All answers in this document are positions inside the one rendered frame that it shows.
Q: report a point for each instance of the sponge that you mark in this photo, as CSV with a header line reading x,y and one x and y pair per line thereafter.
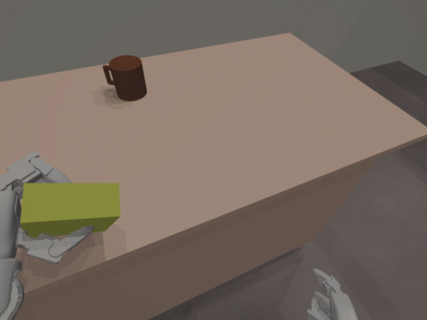
x,y
62,208

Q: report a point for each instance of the left robot forearm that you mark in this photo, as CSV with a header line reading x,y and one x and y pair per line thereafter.
x,y
11,289

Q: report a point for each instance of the robot right hand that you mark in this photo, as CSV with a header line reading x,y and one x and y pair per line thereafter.
x,y
338,307

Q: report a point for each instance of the robot left hand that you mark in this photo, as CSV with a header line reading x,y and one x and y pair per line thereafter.
x,y
31,169

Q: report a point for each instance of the table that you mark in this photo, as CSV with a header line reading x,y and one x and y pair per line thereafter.
x,y
237,154

